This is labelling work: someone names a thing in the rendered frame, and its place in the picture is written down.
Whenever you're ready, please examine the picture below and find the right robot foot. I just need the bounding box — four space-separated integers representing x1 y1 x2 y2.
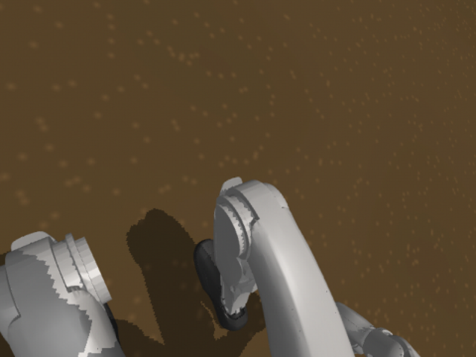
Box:
193 239 248 331

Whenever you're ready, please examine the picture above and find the left robot foot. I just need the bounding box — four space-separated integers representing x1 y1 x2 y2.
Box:
104 303 122 349

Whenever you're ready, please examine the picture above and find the right robot arm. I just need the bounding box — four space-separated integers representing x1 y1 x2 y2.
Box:
363 327 420 357

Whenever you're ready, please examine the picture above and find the right robot hand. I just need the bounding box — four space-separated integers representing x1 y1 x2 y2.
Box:
335 302 375 355

